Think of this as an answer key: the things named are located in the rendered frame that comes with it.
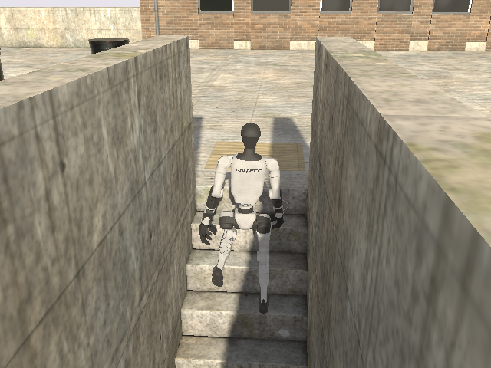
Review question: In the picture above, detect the robot left upper arm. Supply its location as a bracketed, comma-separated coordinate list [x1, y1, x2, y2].
[211, 155, 233, 198]

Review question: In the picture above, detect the robot right hand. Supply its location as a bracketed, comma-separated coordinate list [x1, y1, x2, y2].
[269, 214, 284, 229]

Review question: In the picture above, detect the robot left hand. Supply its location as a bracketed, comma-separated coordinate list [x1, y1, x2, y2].
[199, 222, 216, 245]

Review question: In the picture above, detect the robot left foot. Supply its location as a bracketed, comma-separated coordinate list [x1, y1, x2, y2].
[212, 268, 223, 287]

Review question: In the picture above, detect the robot right upper arm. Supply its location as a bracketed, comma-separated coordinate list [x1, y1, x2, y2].
[265, 157, 281, 199]

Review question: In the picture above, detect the robot left forearm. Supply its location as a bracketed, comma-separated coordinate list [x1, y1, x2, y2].
[201, 186, 219, 225]

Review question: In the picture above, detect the left robot shin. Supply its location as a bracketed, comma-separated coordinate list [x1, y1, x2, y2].
[217, 229, 233, 270]

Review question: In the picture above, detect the robot right forearm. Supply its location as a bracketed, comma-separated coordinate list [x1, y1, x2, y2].
[272, 189, 284, 218]

